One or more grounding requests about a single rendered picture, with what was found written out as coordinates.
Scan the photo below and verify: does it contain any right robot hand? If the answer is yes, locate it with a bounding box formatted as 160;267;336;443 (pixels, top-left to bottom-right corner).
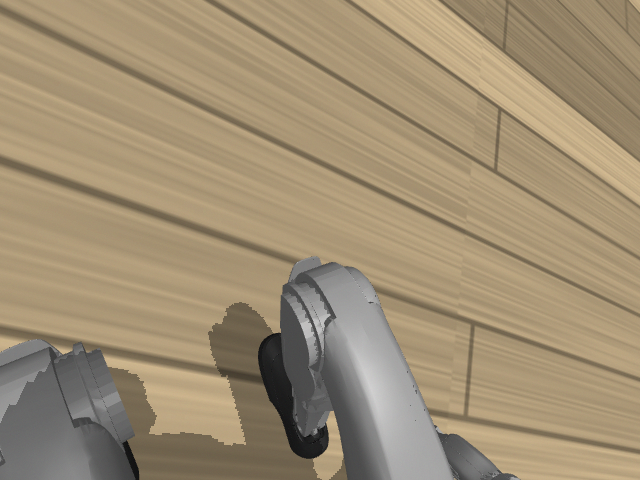
434;425;503;480

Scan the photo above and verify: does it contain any left robot foot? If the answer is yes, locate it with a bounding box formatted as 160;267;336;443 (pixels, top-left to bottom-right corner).
123;441;139;480

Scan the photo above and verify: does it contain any right robot foot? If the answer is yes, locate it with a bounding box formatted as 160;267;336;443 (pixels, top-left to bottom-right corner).
258;333;329;459

